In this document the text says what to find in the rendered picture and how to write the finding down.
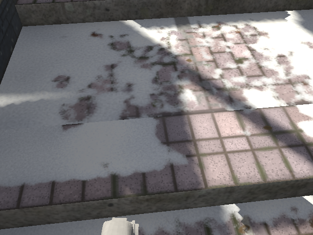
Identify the robot left thigh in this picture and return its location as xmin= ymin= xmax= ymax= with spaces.
xmin=102 ymin=217 xmax=139 ymax=235

